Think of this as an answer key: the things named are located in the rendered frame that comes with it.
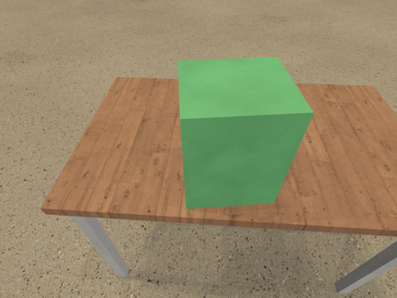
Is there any table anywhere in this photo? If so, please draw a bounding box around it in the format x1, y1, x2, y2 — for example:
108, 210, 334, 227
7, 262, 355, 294
41, 77, 397, 294

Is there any carton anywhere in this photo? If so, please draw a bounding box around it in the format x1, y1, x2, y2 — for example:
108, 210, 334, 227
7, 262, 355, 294
178, 57, 314, 209

